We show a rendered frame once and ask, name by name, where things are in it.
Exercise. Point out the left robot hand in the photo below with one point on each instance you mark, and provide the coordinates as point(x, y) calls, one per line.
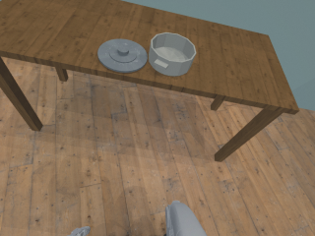
point(83, 231)

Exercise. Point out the pot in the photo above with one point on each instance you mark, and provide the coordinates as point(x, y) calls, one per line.
point(171, 54)

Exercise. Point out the knob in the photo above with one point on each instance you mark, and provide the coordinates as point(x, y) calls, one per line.
point(123, 50)

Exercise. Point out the robot right shin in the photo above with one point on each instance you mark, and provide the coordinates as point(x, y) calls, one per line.
point(171, 232)

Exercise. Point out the table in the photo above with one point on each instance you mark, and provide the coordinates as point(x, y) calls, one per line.
point(231, 64)

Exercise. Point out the robot right thigh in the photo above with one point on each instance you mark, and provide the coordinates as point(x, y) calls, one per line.
point(183, 221)

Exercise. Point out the lid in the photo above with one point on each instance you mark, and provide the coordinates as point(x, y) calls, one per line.
point(109, 57)

